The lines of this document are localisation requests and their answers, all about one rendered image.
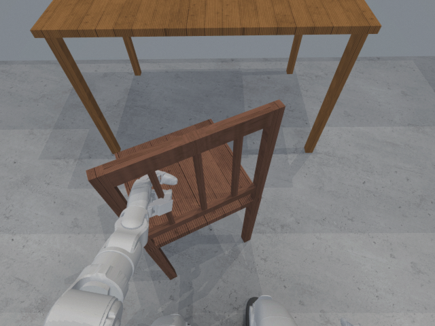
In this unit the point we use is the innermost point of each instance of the robot right thigh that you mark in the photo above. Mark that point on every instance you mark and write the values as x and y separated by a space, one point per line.
270 313

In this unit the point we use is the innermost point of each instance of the table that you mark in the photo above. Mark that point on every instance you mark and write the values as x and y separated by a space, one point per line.
169 18

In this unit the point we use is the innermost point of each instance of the chair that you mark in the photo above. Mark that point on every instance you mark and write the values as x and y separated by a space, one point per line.
211 183

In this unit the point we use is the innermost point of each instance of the robot right shin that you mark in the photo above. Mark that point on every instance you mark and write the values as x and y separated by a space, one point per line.
263 297

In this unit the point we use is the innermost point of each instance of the left robot hand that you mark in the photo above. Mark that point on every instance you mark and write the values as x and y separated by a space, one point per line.
144 196

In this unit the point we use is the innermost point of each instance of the left robot upper arm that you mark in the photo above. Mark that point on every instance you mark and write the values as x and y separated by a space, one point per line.
84 308

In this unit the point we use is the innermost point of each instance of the robot left forearm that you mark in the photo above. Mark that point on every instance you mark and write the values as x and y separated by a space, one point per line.
115 263

